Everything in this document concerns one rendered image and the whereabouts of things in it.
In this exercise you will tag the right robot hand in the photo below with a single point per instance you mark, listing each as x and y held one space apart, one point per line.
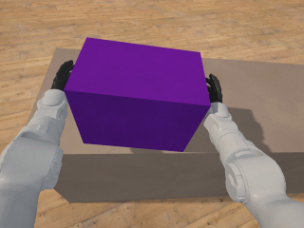
215 95

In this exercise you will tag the robot right upper arm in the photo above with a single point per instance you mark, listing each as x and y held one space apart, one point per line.
257 183

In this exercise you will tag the robot left upper arm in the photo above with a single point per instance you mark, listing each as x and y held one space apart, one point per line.
30 167

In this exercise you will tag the left robot hand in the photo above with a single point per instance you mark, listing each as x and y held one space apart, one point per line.
62 75

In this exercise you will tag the carton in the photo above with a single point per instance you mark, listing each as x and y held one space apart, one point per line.
138 96

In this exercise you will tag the robot right forearm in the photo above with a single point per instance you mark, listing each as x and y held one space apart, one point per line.
227 139

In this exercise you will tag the robot left forearm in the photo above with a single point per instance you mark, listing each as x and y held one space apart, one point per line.
47 124

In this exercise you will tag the pedestal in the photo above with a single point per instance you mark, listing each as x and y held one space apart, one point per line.
265 100

